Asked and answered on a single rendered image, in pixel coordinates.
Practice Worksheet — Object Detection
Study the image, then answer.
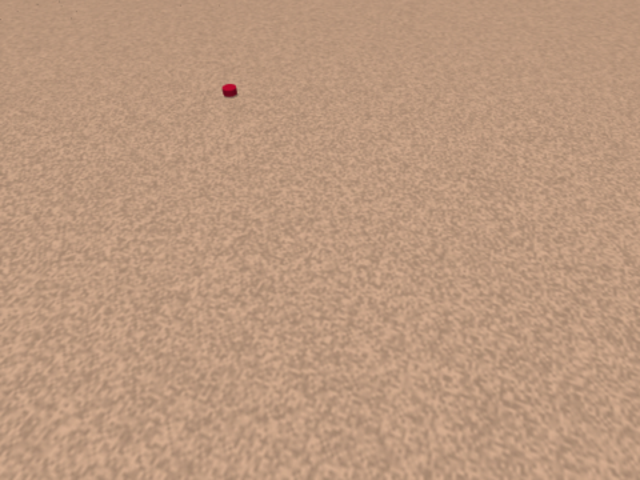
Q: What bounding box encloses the tin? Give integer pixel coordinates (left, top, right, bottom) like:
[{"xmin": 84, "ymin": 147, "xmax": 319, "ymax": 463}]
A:
[{"xmin": 222, "ymin": 84, "xmax": 237, "ymax": 97}]

